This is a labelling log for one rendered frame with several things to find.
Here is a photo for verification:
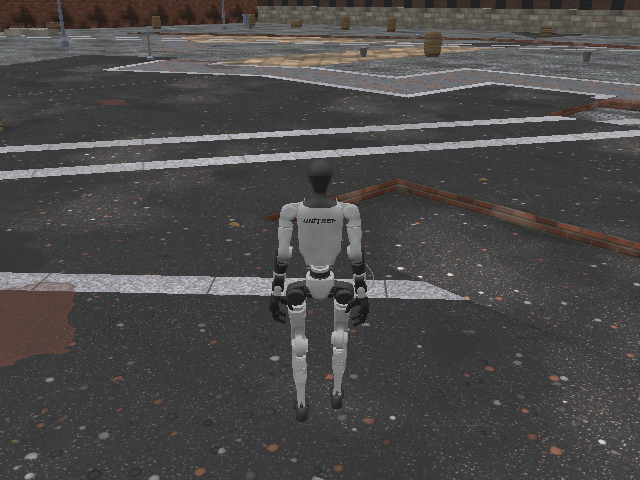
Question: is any humanoid robot head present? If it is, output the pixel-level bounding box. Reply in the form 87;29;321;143
303;159;337;208

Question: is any right robot forearm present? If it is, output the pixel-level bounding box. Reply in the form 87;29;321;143
351;245;368;298

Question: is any left robot forearm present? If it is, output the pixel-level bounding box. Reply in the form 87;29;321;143
271;244;288;296

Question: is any right robot thigh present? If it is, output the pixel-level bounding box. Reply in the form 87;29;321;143
331;279;354;349

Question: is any robot right upper arm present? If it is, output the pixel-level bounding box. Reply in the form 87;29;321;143
341;202;362;260

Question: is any right robot hand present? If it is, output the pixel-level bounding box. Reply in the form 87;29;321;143
345;296;369;326

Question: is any robot left upper arm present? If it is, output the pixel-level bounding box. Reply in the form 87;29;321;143
277;202;299;259

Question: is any left robot hand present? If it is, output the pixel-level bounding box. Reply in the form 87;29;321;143
269;294;293;324

